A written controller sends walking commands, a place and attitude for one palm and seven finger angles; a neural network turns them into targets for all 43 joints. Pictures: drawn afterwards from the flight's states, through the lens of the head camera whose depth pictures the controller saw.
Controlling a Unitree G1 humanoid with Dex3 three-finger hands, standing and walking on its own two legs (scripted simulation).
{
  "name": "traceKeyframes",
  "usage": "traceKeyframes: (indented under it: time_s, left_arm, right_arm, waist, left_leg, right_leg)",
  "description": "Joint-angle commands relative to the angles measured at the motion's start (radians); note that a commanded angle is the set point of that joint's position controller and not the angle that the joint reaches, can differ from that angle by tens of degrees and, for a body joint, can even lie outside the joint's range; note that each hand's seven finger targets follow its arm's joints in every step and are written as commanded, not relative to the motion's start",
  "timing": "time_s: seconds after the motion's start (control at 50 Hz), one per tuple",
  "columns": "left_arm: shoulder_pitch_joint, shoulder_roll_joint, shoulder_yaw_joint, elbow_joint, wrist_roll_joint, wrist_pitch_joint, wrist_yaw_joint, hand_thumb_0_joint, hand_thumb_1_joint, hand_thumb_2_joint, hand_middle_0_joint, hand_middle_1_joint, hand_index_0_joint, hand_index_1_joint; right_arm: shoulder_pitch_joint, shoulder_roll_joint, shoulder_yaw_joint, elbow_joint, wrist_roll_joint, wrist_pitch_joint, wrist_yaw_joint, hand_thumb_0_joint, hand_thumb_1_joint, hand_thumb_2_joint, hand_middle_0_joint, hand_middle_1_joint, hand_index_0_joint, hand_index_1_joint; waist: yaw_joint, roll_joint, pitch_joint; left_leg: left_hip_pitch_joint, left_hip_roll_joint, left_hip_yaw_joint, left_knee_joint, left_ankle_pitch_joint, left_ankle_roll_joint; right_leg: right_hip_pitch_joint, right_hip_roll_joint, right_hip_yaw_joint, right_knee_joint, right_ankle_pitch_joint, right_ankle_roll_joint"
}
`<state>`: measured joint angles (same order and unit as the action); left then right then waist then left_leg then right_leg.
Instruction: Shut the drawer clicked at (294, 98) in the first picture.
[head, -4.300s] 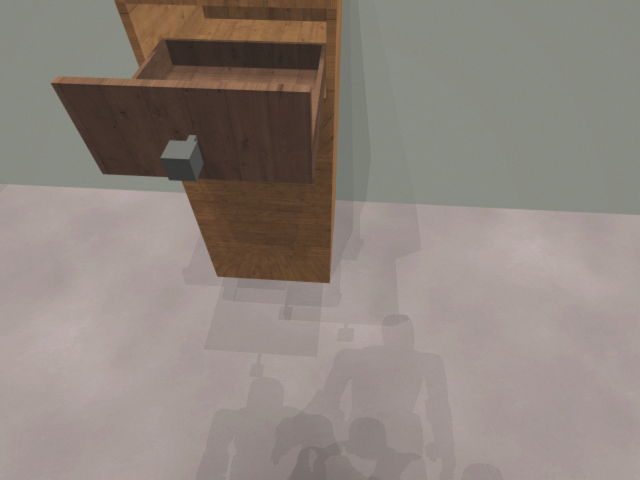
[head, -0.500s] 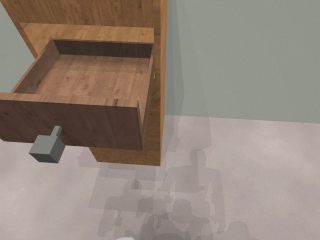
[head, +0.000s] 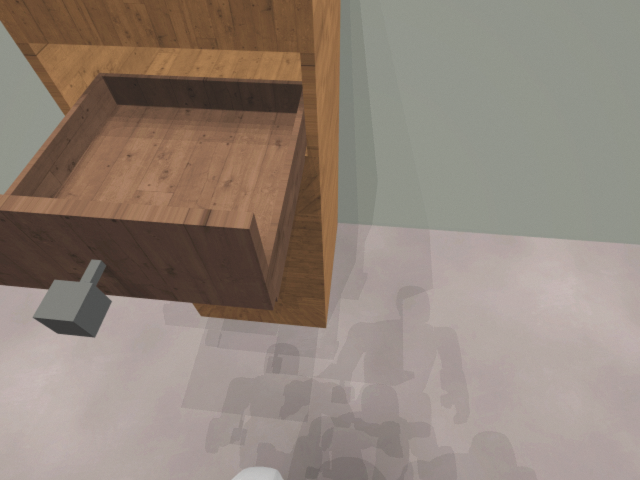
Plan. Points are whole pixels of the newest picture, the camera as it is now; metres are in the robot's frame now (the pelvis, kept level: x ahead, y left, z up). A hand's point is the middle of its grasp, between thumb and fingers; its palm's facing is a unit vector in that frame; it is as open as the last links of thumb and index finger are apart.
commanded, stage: come to a stop and stand still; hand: left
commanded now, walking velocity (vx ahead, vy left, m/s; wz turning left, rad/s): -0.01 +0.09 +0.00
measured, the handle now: (83, 292) +0.28 +0.29 +0.09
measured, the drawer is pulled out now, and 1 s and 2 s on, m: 0.30 0.30 0.30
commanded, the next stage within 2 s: look again from close up in 0.82 s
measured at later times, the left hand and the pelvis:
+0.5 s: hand out of the picture +0.00 +0.23 -0.18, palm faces +0.03 -0.98 -0.20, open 7.4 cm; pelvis +0.00 +0.05 +0.00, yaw +0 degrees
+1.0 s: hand out of the picture +0.03 +0.22 -0.18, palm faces -0.01 -0.97 -0.22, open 7.4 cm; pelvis +0.01 +0.04 -0.01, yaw -1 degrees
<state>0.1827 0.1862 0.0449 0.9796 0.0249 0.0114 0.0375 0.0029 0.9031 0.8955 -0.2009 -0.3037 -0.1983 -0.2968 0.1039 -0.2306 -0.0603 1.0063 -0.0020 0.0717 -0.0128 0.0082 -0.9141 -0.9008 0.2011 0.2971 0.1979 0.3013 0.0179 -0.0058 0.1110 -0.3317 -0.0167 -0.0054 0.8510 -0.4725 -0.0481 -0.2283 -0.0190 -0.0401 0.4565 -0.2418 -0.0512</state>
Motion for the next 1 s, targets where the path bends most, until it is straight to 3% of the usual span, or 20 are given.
traceKeyframes:
  time_s: [0.0, 0.04, 0.08, 0.1, 0.12, 0.14, 0.16, 0.18, 0.2, 0.24, 0.32, 0.44, 0.6, 0.88, 0.9, 0.92, 0.94, 0.96, 0.98]
  left_arm:
    - [0.113, 0.215, 0.049, -0.004, -0.002, -0.017, 0.009, 0.0, 0.9, 0.9, -0.2, -0.3, -0.2, -0.3]
    - [0.083, 0.215, 0.046, 0.001, -0.006, -0.016, 0.005, 0.0, 0.9, 0.9, -0.2, -0.3, -0.2, -0.3]
    - [0.044, 0.19, 0.038, 0.001, -0.013, -0.012, 0.001, 0.0, 0.9, 0.9, -0.2, -0.3, -0.2, -0.3]
    - [0.045, 0.154, 0.029, -0.005, -0.02, -0.007, -0.002, 0.0, 0.9, 0.9, -0.2, -0.3, -0.2, -0.3]
    - [0.047, 0.12, 0.017, -0.006, -0.022, -0.001, -0.006, 0.0, 0.9, 0.9, -0.2, -0.3, -0.2, -0.3]
    - [0.049, 0.108, 0.013, 0.008, -0.018, 0.002, -0.008, 0.0, 0.9, 0.9, -0.2, -0.3, -0.2, -0.3]
    - [0.063, 0.099, 0.008, 0.014, -0.009, -0.001, -0.011, 0.0, 0.9, 0.9, -0.2, -0.3, -0.2, -0.3]
    - [0.036, 0.114, 0.013, 0.024, -0.004, 0.003, -0.014, 0.0, 0.9, 0.9, -0.2, -0.3, -0.2, -0.3]
    - [0.023, 0.129, 0.011, 0.031, -0.007, 0.003, -0.018, 0.0, 0.9, 0.9, -0.2, -0.3, -0.2, -0.3]
    - [0.042, 0.119, 0.004, 0.047, -0.01, -0.003, -0.019, 0.0, 0.9, 0.9, -0.2, -0.3, -0.2, -0.3]
    - [0.064, 0.117, -0.005, 0.079, -0.012, -0.014, -0.018, 0.0, 0.9, 0.9, -0.2, -0.3, -0.2, -0.3]
    - [0.081, 0.1, -0.013, 0.108, -0.014, -0.018, -0.011, 0.0, 0.9, 0.9, -0.2, -0.3, -0.2, -0.3]
    - [0.101, 0.09, -0.016, 0.119, -0.016, -0.017, -0.005, 0.0, 0.9, 0.9, -0.2, -0.3, -0.2, -0.3]
    - [0.099, 0.082, -0.008, 0.111, -0.016, -0.024, -0.002, 0.0, 0.9, 0.9, -0.2, -0.3, -0.2, -0.3]
    - [0.195, 0.081, -0.028, 0.142, -0.006, -0.052, 0.043, 0.0, 0.9, 0.9, -0.2, -0.3, -0.2, -0.3]
    - [0.155, 0.129, -0.021, 0.1, -0.016, -0.062, 0.033, 0.0, 0.9, 0.9, -0.2, -0.3, -0.2, -0.3]
    - [0.119, 0.103, -0.031, 0.095, -0.019, -0.059, 0.021, 0.0, 0.9, 0.9, -0.2, -0.3, -0.2, -0.3]
    - [0.12, 0.096, -0.038, 0.09, -0.016, -0.055, 0.016, 0.0, 0.9, 0.9, -0.2, -0.3, -0.2, -0.3]
    - [0.124, 0.091, -0.036, 0.082, -0.014, -0.053, 0.013, 0.0, 0.9, 0.9, -0.2, -0.3, -0.2, -0.3]
  right_arm:
    - [0.052, -0.046, 0.001, -0.045, 0.001, -0.031, -0.004, 0.0, -0.9, -0.9, 0.2, 0.3, 0.2, 0.3]
    - [0.09, -0.049, 0.004, -0.028, 0.001, -0.035, -0.006, 0.0, -0.9, -0.9, 0.2, 0.3, 0.2, 0.3]
    - [0.151, -0.055, 0.002, -0.002, -0.002, -0.045, -0.008, 0.0, -0.9, -0.9, 0.2, 0.3, 0.2, 0.3]
    - [0.153, -0.1, -0.002, -0.002, -0.01, -0.054, -0.011, 0.0, -0.9, -0.9, 0.2, 0.3, 0.2, 0.3]
    - [0.12, -0.137, -0.003, -0.011, -0.017, -0.056, -0.014, 0.0, -0.9, -0.9, 0.2, 0.3, 0.2, 0.3]
    - [0.075, -0.144, 0.003, -0.017, -0.022, -0.051, -0.014, 0.0, -0.9, -0.9, 0.2, 0.3, 0.2, 0.3]
    - [0.055, -0.14, 0.007, -0.02, -0.025, -0.046, -0.012, 0.0, -0.9, -0.9, 0.2, 0.3, 0.2, 0.3]
    - [0.064, -0.111, 0.01, -0.012, -0.021, -0.052, -0.01, 0.0, -0.9, -0.9, 0.2, 0.3, 0.2, 0.3]
    - [0.08, -0.104, 0.016, 0.002, -0.018, -0.058, -0.009, 0.0, -0.9, -0.9, 0.2, 0.3, 0.2, 0.3]
    - [0.098, -0.096, 0.021, 0.013, -0.016, -0.063, -0.013, 0.0, -0.9, -0.9, 0.2, 0.3, 0.2, 0.3]
    - [0.144, -0.087, 0.026, 0.033, -0.01, -0.078, -0.017, 0.0, -0.9, -0.9, 0.2, 0.3, 0.2, 0.3]
    - [0.194, -0.063, 0.033, 0.062, -0.008, -0.086, -0.026, 0.0, -0.9, -0.9, 0.2, 0.3, 0.2, 0.3]
    - [0.231, -0.045, 0.039, 0.092, -0.009, -0.09, -0.03, 0.0, -0.9, -0.9, 0.2, 0.3, 0.2, 0.3]
    - [0.265, -0.028, 0.036, 0.107, -0.009, -0.093, -0.035, 0.0, -0.9, -0.9, 0.2, 0.3, 0.2, 0.3]
    - [0.155, -0.052, 0.037, 0.038, 0.001, -0.115, -0.019, 0.0, -0.9, -0.9, 0.2, 0.3, 0.2, 0.3]
    - [0.235, -0.011, 0.041, 0.014, -0.006, -0.107, -0.014, 0.0, -0.9, -0.9, 0.2, 0.3, 0.2, 0.3]
    - [0.234, 0.0, 0.046, 0.024, -0.009, -0.109, -0.015, 0.0, -0.9, -0.9, 0.2, 0.3, 0.2, 0.3]
    - [0.255, -0.003, 0.05, 0.023, -0.01, -0.111, -0.012, 0.0, -0.9, -0.9, 0.2, 0.3, 0.2, 0.3]
    - [0.278, -0.012, 0.049, 0.021, -0.015, -0.117, -0.011, 0.0, -0.9, -0.9, 0.2, 0.3, 0.2, 0.3]
  waist:
    - [0.027, -0.139, -0.194]
    - [0.004, -0.151, -0.177]
    - [-0.025, -0.121, -0.16]
    - [-0.023, 0.001, -0.157]
    - [-0.007, 0.12, -0.127]
    - [0.006, 0.114, -0.094]
    - [0.017, 0.036, -0.049]
    - [0.006, 0.059, -0.024]
    - [-0.001, 0.111, -0.028]
    - [0.0, 0.113, -0.037]
    - [-0.006, 0.068, -0.115]
    - [-0.015, 0.01, -0.091]
    - [-0.014, 0.029, -0.058]
    - [-0.021, 0.014, -0.075]
    - [0.023, 0.026, -0.103]
    - [-0.033, 0.027, -0.177]
    - [-0.029, 0.075, -0.119]
    - [-0.03, 0.083, -0.125]
    - [-0.029, 0.132, -0.164]
  left_leg:
    - [-0.025, 0.019, 0.005, -0.224, 0.021, 0.003]
    - [0.06, 0.018, 0.016, -0.343, 0.122, 0.007]
    - [0.211, 0.051, 0.002, -0.499, 0.298, 0.024]
    - [0.258, 0.138, -0.079, -0.524, 0.373, 0.058]
    - [0.185, 0.228, -0.163, -0.534, 0.395, 0.109]
    - [0.072, 0.249, -0.154, -0.562, 0.273, 0.131]
    - [0.002, 0.207, -0.115, -0.551, 0.11, 0.106]
    - [0.005, 0.154, -0.102, -0.56, 0.114, 0.081]
    - [0.021, 0.144, -0.096, -0.566, 0.147, 0.073]
    - [0.027, 0.143, -0.09, -0.573, 0.144, 0.069]
    - [0.104, 0.146, -0.077, -0.555, 0.265, 0.068]
    - [0.15, 0.144, -0.058, -0.546, 0.407, 0.066]
    - [0.167, 0.139, -0.045, -0.553, 0.465, 0.064]
    - [0.196, 0.132, -0.033, -0.537, 0.526, 0.062]
    - [0.168, 0.147, 0.025, -0.315, 0.644, 0.045]
    - [0.138, 0.09, -0.003, -0.38, 0.32, 0.047]
    - [0.126, 0.093, -0.012, -0.442, 0.287, 0.058]
    - [0.128, 0.11, -0.027, -0.448, 0.341, 0.063]
    - [0.148, 0.128, -0.027, -0.431, 0.463, 0.07]
  right_leg:
    - [0.308, -0.28, 0.238, -0.066, 0.731, -0.133]
    - [0.235, -0.26, 0.217, -0.058, 0.645, -0.104]
    - [0.099, -0.205, 0.167, -0.04, 0.398, -0.037]
    - [0.021, -0.133, 0.118, -0.014, 0.227, 0.004]
    - [0.009, -0.069, 0.054, -0.013, 0.034, 0.043]
    - [0.067, -0.055, 0.027, -0.024, -0.051, 0.056]
    - [0.08, -0.05, 0.055, -0.087, -0.074, 0.049]
    - [0.061, -0.063, 0.078, -0.099, -0.043, 0.037]
    - [0.061, -0.07, 0.081, -0.09, -0.004, 0.031]
    - [0.076, -0.067, 0.079, -0.096, 0.016, 0.03]
    - [0.109, -0.078, 0.071, -0.095, 0.099, 0.033]
    - [0.098, -0.085, 0.069, -0.093, 0.176, 0.033]
    - [0.094, -0.083, 0.069, -0.087, 0.196, 0.034]
    - [0.114, -0.081, 0.066, -0.079, 0.266, 0.028]
    - [0.09, -0.135, 0.115, -0.03, 0.628, 0.034]
    - [0.143, -0.161, 0.144, -0.006, 0.498, 0.003]
    - [0.088, -0.141, 0.134, -0.002, 0.376, -0.004]
    - [0.071, -0.108, 0.109, -0.001, 0.237, -0.003]
    - [0.086, -0.085, 0.094, 0.024, 0.214, -0.003]
